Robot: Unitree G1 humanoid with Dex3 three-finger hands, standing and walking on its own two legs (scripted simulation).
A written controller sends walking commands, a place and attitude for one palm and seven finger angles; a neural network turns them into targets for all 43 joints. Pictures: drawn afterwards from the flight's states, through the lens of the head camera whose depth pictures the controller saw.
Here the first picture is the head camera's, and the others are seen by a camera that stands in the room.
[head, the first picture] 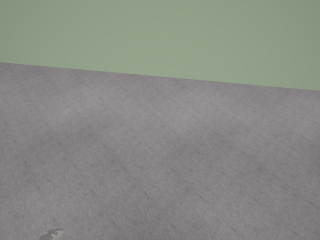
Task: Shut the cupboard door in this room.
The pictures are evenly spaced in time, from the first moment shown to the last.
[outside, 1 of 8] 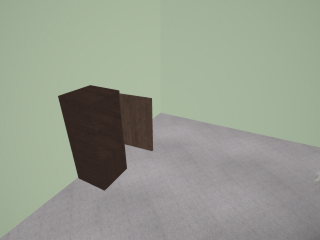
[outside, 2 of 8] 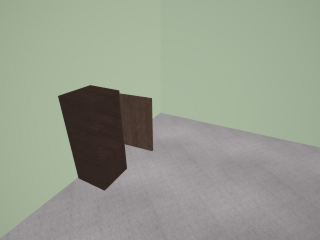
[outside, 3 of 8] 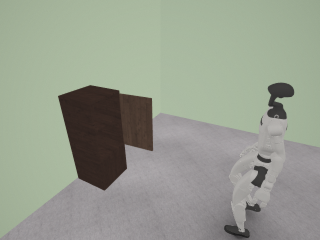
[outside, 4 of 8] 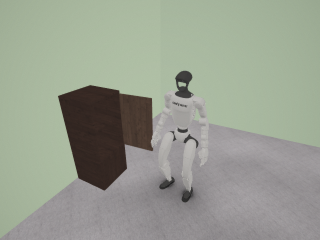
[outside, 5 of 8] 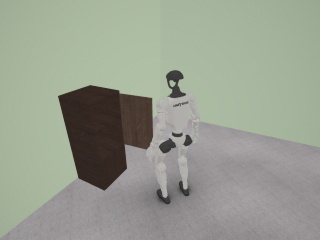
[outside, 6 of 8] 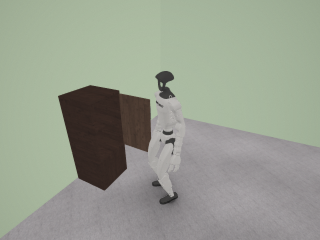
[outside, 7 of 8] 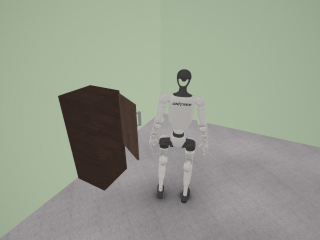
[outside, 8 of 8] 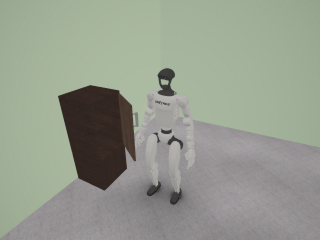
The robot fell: no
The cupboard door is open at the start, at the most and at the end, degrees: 95 96 55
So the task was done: no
